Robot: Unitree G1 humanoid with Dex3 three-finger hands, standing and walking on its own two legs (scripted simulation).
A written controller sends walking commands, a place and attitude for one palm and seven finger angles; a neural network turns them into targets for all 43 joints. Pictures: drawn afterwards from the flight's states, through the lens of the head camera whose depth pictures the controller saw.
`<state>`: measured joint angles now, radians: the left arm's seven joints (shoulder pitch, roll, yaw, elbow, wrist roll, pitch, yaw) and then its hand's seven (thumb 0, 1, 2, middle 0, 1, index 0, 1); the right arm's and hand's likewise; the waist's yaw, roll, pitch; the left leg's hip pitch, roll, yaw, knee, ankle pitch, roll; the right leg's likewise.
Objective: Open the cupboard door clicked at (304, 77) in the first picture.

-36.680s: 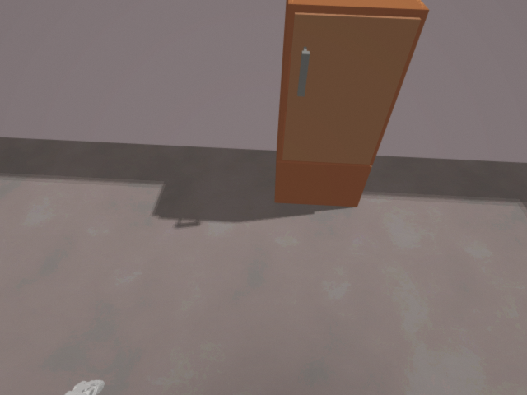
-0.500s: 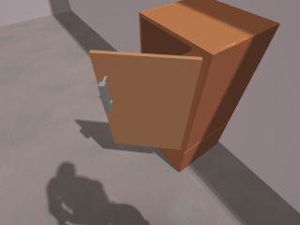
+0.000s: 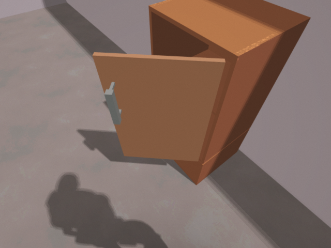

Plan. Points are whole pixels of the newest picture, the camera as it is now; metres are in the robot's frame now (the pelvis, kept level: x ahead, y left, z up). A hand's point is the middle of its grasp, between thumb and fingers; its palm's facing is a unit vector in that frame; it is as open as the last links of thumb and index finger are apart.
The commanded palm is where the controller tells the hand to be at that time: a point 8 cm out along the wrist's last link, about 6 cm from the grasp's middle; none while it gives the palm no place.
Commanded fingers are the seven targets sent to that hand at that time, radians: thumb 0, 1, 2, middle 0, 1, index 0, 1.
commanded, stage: come to a stop and stand still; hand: left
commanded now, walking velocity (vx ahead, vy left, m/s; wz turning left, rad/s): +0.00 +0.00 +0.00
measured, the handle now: (115, 103) +0.56 +0.21 -0.03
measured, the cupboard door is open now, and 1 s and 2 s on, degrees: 47 47 47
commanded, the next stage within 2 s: look again from close up in 0.52 s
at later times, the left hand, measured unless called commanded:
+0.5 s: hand out of the picture -0.03 +0.18 -0.17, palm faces +0.00 -0.97 -0.22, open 7.4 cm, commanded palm none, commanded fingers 0.00 0.90 0.90 -0.20 -0.30 -0.20 -0.30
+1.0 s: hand out of the picture +0.00 +0.17 -0.17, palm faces +0.02 -0.98 -0.20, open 7.3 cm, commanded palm none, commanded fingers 0.00 0.90 0.90 -0.20 -0.30 -0.20 -0.30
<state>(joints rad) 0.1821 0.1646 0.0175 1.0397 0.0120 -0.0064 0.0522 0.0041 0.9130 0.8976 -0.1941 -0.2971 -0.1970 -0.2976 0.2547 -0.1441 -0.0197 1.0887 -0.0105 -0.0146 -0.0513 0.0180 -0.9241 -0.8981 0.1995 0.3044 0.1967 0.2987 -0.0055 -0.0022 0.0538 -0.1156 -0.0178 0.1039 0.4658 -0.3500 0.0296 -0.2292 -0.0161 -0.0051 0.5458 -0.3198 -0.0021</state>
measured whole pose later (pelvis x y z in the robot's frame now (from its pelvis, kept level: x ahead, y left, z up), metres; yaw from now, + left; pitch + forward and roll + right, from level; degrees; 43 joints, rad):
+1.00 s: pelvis -0.02 -0.01 +0.00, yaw +1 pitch +0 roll +0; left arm 0.23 0.18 -0.01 1.10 0.01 -0.02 0.03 0.01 0.93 0.90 -0.20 -0.30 -0.20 -0.30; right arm 0.26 -0.14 0.01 1.14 -0.01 -0.03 -0.03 0.01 -0.91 -0.90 0.20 0.30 0.19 0.30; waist 0.00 -0.01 0.04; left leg -0.11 0.00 0.07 0.43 -0.31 0.02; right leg -0.21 0.00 -0.03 0.49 -0.27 -0.02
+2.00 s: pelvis -0.08 -0.03 -0.09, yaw +4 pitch +15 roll -2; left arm 0.22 0.33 0.28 0.16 -0.33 -0.33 -0.46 0.01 0.24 0.61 -0.24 -0.73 -0.25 -0.73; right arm 0.25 -0.20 0.05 0.57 0.03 -0.22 -0.05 0.02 -0.90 -0.90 0.20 0.31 0.20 0.30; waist -0.01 0.02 -0.11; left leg -0.89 0.02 -0.02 1.18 -0.54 0.00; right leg -0.92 -0.01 -0.12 1.11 -0.45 -0.05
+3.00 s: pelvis -0.06 +0.00 -0.06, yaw +3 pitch +15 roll -3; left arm -0.02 0.46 0.44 0.42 -0.38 -0.30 -0.62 -0.01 -0.49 0.30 -0.29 -1.20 -0.30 -1.20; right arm 0.29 -0.30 0.03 0.54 0.03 -0.20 -0.04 0.02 -0.90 -0.90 0.20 0.30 0.20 0.30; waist -0.02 0.01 -0.11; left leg -0.80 0.01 0.00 1.05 -0.52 0.04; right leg -0.82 -0.01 -0.09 0.97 -0.42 -0.01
